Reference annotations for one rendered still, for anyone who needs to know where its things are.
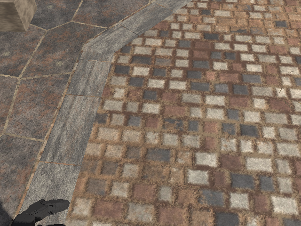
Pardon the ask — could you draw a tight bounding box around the robot left hand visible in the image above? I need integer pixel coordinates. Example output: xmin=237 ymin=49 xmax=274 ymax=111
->
xmin=10 ymin=199 xmax=70 ymax=226

